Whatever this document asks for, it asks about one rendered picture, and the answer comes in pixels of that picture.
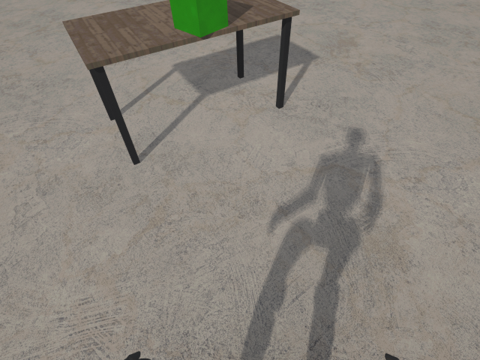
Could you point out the carton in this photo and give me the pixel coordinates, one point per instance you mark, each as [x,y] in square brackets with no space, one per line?
[199,17]

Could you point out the table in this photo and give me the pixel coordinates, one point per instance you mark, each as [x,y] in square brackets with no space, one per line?
[116,36]

